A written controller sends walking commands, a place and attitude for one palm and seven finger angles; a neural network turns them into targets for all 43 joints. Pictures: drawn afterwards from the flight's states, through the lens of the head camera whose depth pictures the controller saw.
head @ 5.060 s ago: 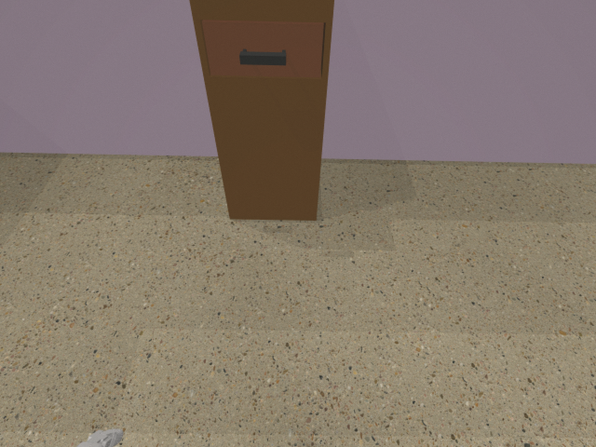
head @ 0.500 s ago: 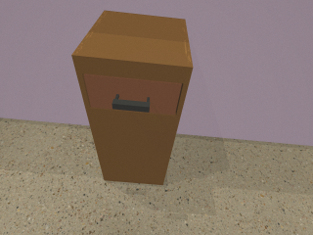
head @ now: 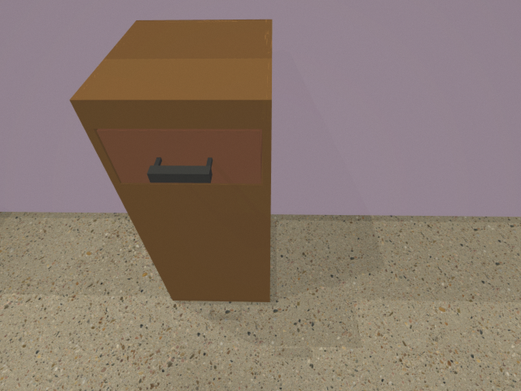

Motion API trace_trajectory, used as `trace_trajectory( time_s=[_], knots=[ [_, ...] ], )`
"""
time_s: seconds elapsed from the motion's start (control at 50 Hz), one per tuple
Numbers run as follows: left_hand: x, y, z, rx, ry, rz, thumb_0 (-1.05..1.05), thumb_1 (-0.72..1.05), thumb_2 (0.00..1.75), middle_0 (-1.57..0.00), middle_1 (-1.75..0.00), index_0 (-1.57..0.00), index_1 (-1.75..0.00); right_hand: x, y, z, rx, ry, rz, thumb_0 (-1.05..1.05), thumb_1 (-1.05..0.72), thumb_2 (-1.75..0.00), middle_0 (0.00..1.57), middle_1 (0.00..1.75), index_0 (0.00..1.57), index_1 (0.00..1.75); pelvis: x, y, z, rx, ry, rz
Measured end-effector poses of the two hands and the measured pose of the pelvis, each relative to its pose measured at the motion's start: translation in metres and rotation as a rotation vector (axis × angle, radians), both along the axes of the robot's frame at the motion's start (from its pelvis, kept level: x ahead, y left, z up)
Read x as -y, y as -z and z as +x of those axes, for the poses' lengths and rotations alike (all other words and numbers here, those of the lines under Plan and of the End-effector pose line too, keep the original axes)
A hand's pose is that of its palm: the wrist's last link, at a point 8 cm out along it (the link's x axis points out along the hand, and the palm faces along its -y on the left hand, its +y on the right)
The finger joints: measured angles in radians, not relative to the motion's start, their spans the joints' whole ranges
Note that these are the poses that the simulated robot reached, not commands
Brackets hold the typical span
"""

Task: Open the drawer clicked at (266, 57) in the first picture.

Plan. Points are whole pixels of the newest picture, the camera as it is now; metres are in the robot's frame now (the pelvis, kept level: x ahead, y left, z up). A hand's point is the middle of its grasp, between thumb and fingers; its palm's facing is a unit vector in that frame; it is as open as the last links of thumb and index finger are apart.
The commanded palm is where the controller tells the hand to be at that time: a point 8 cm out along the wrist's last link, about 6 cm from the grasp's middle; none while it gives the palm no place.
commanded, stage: come to a stop and stand still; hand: left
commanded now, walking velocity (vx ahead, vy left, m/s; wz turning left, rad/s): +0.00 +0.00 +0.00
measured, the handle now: (182, 167) +0.57 +0.20 +0.00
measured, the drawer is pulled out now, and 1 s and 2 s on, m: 0.00 0.00 0.00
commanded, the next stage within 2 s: look again from close up in 0.24 s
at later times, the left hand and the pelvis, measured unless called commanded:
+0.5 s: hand out of the picture +0.00 +0.18 -0.18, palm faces +0.05 -0.98 -0.19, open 7.4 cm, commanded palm none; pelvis +0.01 +0.02 +0.00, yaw +1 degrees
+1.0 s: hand out of the picture +0.00 +0.27 -0.18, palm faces +0.00 -0.98 -0.20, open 7.4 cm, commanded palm none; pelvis -0.02 +0.09 +0.00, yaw -2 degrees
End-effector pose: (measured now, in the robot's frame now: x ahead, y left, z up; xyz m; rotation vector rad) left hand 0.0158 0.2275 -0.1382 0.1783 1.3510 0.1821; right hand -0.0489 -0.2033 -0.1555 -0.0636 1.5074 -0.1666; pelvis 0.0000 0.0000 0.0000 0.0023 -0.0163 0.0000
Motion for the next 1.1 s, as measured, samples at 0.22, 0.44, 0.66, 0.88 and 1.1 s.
trace_trajectory(
  time_s=[0.22, 0.44, 0.66, 0.88, 1.1],
  knots=[
    [0.028, 0.006, -0.035, -0.089, -0.05, -0.061, 0.01, 0.93, 0.89, -0.2, -0.3, -0.2, -0.3, 0.017, -0.004, 0.039, 0.059, -0.05, -0.03, 0.0, -0.91, -0.9, 0.2, 0.3, 0.2, 0.3, 0.009, -0.001, 0.004, -0.004, -0.001, -0.007],
    [0.017, 0.008, -0.035, -0.072, -0.032, -0.072, 0.01, 0.91, 0.89, -0.21, -0.3, -0.2, -0.3, 0.017, -0.007, 0.06, 0.125, -0.077, -0.069, 0.01, -0.91, -0.9, 0.2, 0.3, 0.2, 0.3, -0.006, 0.003, 0.007, -0.023, -0.014, -0.016],
    [-0.053, 0.01, 0.006, 0.081, 0.0, -0.011, 0.01, 0.91, 0.89, -0.2, -0.3, -0.2, -0.3, -0.012, -0.018, 0.088, 0.263, -0.086, -0.116, 0.01, -0.91, -0.9, 0.2, 0.3, 0.2, 0.3, -0.045, 0.006, 0.007, 0.009, 0.004, -0.016],
    [-0.088, 0.007, 0.007, 0.105, 0.041, -0.014, 0.01, 0.91, 0.9, -0.2, -0.29, -0.2, -0.3, -0.05, -0.019, 0.069, 0.272, -0.082, -0.099, 0.01, -0.92, -0.9, 0.2, 0.3, 0.2, 0.3, -0.08, 0.004, -0.011, 0.022, 0.024, -0.016],
    [-0.088, 0.012, -0.043, -0.033, 0.04, -0.051, 0.01, 0.91, 0.9, -0.2, -0.29, -0.2, -0.3, -0.069, -0.016, 0.014, 0.15, -0.028, -0.08, 0.01, -0.91, -0.9, 0.2, 0.3, 0.2, 0.3, -0.092, 0.002, -0.02, 0.022, 0.04, -0.004]
  ],
)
